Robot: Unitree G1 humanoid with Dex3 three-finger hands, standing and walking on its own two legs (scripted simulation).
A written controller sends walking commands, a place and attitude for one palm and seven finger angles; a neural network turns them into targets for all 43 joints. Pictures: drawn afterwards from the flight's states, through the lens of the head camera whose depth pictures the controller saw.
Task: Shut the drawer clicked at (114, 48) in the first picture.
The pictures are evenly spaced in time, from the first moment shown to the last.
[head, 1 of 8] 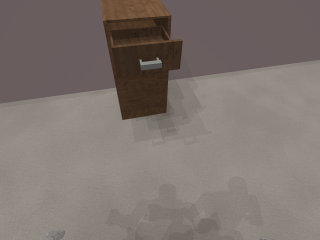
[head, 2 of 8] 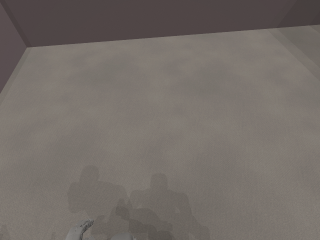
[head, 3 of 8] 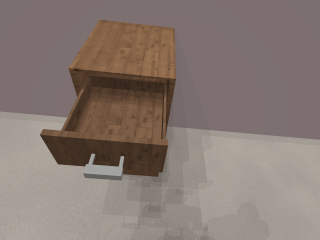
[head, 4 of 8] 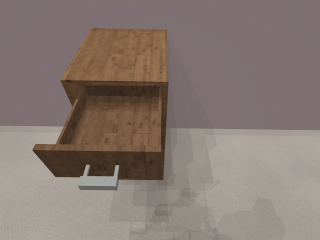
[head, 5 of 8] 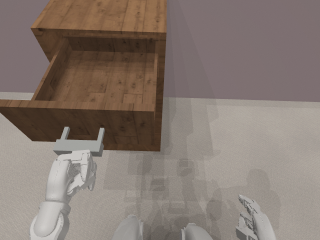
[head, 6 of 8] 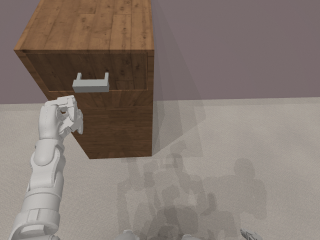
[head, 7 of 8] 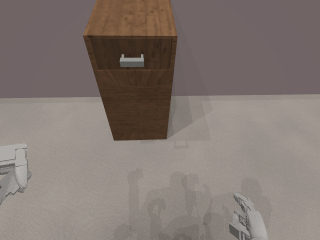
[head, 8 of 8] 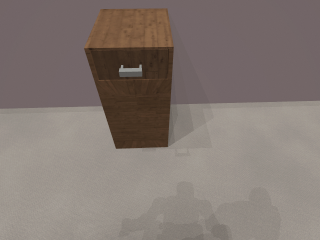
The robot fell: no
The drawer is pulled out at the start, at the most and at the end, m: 0.29 0.29 0.00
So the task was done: yes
